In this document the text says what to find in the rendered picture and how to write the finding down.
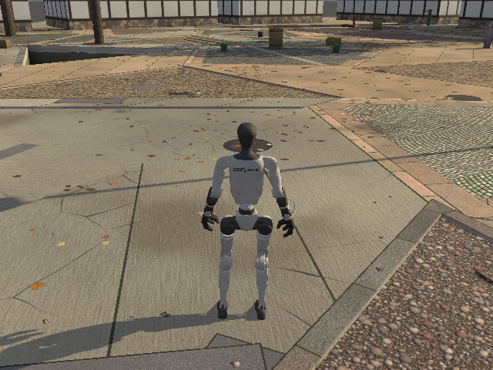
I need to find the left robot forearm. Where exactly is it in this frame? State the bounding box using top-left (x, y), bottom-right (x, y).
top-left (203, 187), bottom-right (218, 217)

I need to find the right robot hand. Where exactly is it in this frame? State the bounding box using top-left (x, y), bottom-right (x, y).
top-left (277, 218), bottom-right (294, 237)

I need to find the left robot hand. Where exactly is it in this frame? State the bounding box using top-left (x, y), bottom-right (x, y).
top-left (201, 214), bottom-right (219, 231)

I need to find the right robot shin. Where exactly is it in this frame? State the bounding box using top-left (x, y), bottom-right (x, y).
top-left (257, 257), bottom-right (268, 309)

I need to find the right robot forearm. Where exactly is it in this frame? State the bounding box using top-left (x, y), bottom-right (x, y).
top-left (277, 187), bottom-right (292, 220)

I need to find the robot head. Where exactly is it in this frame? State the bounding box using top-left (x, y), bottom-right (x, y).
top-left (233, 123), bottom-right (260, 160)

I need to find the robot right upper arm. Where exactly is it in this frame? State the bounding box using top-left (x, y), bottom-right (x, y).
top-left (263, 156), bottom-right (284, 199)

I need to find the robot left upper arm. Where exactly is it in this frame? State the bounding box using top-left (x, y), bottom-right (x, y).
top-left (210, 156), bottom-right (231, 198)

